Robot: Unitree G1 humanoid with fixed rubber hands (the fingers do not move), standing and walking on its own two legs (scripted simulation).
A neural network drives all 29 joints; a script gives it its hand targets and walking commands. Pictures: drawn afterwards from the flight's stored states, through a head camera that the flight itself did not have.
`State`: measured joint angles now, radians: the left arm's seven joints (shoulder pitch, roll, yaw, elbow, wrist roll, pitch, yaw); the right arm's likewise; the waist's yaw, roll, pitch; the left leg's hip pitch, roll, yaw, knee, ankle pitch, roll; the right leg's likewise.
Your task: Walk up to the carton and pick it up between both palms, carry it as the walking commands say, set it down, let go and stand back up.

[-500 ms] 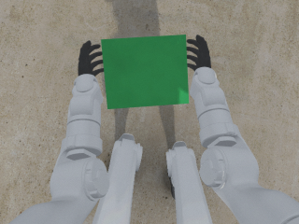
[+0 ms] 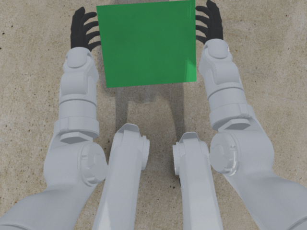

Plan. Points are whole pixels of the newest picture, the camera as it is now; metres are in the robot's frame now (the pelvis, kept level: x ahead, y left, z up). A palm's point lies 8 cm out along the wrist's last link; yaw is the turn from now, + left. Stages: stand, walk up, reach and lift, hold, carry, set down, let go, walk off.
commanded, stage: set down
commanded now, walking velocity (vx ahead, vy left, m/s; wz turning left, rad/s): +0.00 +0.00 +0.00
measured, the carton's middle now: (148, 50) +0.51 +0.08 -0.21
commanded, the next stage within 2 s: none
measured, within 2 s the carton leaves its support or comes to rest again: neither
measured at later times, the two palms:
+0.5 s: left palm (92, 50) +0.49 +0.22 -0.19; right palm (203, 45) +0.54 -0.07 -0.20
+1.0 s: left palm (94, 52) +0.49 +0.22 -0.23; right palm (200, 46) +0.55 -0.07 -0.23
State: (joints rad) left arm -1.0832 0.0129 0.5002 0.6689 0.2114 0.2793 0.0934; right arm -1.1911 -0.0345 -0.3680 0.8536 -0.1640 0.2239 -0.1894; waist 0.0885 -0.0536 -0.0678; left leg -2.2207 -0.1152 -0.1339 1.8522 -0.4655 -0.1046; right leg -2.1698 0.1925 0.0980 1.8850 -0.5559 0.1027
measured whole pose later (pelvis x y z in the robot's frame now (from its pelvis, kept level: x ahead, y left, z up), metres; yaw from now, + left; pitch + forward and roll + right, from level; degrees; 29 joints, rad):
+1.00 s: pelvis +0.01 +0.00 -0.06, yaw +0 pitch +42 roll +0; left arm -1.24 0.15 0.45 0.85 0.10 0.21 0.04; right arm -1.37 -0.15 -0.24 1.02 -0.06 0.17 -0.18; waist 0.11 -0.06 0.20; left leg -2.28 -0.06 -0.09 2.10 -0.55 -0.10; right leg -2.25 0.19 0.07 2.14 -0.62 0.08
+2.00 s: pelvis +0.01 +0.00 -0.07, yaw +0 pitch +40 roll +1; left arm -1.30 0.20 0.43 0.97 0.09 0.18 -0.01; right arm -1.41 -0.19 -0.25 1.07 -0.08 0.15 -0.10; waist 0.11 -0.05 0.27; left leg -2.29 -0.03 -0.06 2.15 -0.56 -0.07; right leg -2.26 0.15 0.06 2.19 -0.63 0.06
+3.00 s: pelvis +0.00 +0.01 -0.08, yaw +1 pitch +39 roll +0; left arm -1.32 0.35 0.21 1.10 -0.23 -0.01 0.09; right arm -1.41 -0.34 0.01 1.06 0.18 0.06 -0.13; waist 0.10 0.00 0.31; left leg -2.31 -0.01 -0.02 2.14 -0.51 -0.03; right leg -2.27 0.08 0.05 2.18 -0.60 0.06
